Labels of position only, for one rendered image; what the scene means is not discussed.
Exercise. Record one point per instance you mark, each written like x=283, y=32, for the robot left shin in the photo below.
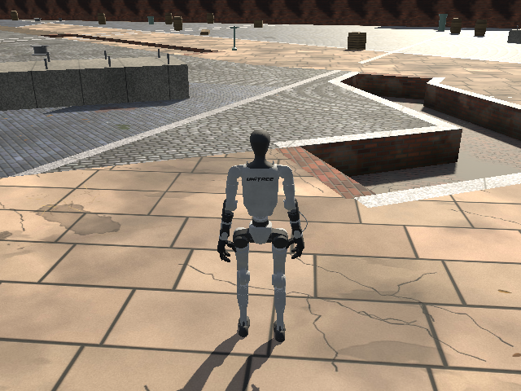
x=242, y=296

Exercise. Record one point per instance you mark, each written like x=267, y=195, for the right robot hand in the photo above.
x=299, y=247

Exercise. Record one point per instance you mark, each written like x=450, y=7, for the robot left foot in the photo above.
x=243, y=330

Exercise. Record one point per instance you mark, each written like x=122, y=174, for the left robot forearm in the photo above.
x=226, y=222

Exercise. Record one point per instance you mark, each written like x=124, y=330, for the right robot forearm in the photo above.
x=294, y=216

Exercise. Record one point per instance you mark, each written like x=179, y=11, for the left robot hand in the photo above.
x=222, y=251

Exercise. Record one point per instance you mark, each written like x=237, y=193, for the right robot upper arm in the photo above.
x=288, y=186

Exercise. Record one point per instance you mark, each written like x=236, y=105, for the left robot upper arm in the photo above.
x=232, y=187

